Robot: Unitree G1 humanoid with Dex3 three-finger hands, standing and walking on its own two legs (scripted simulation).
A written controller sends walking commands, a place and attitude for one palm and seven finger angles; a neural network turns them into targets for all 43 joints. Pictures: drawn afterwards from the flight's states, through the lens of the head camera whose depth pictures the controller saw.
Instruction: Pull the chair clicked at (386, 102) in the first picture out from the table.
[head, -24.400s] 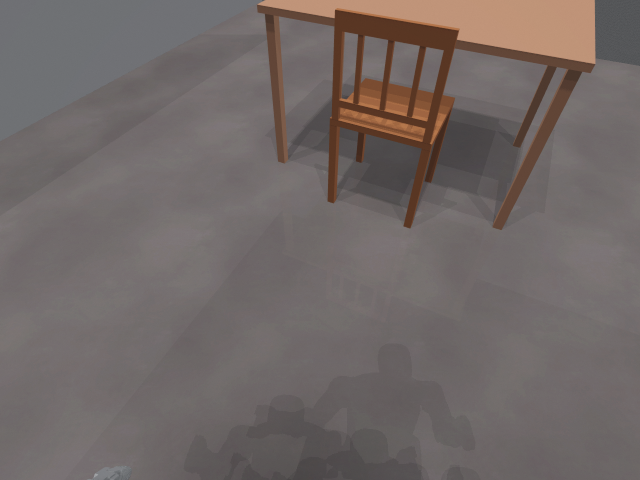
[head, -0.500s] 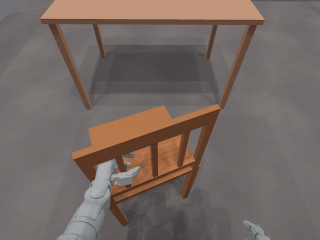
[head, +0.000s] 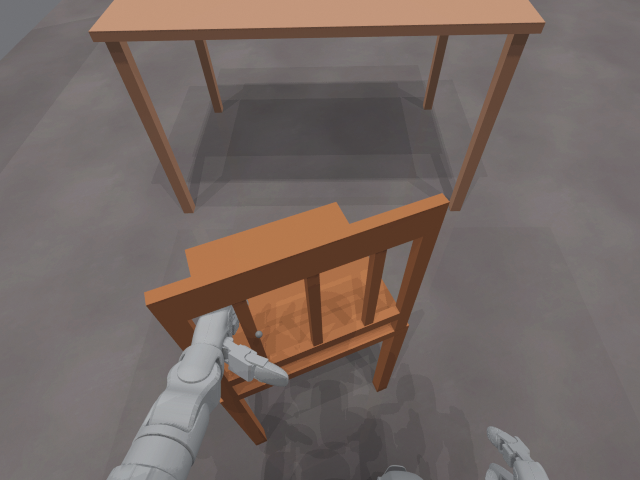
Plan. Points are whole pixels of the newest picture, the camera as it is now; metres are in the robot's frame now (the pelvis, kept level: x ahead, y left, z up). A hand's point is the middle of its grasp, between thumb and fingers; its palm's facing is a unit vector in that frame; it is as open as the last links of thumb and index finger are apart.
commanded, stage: open the thumb and straighten the fingers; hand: left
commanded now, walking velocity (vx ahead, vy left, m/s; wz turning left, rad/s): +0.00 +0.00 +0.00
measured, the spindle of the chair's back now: (314, 311) +0.38 +0.02 -0.09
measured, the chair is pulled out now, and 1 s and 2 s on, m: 0.64 0.64 0.64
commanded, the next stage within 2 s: draw the fingers out of the gap in 0.02 s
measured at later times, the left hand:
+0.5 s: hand (248, 384) +0.25 +0.10 -0.04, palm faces -0.09 -0.99 -0.11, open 17.5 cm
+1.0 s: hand (231, 454) +0.17 +0.11 -0.03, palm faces -0.06 -0.99 -0.10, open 17.5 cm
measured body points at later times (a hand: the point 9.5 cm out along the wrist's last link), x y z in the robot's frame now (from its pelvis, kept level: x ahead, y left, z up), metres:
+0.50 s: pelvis +0.02 +0.00 -0.01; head +0.06 -0.01 +0.44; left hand +0.25 +0.15 -0.02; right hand +0.18 -0.24 -0.10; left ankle -0.03 +0.14 -0.71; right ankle +0.05 -0.12 -0.71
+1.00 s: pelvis +0.01 +0.01 -0.02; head +0.04 +0.00 +0.43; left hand +0.17 +0.16 -0.02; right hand +0.20 -0.21 -0.09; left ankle -0.03 +0.14 -0.71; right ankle +0.05 -0.12 -0.71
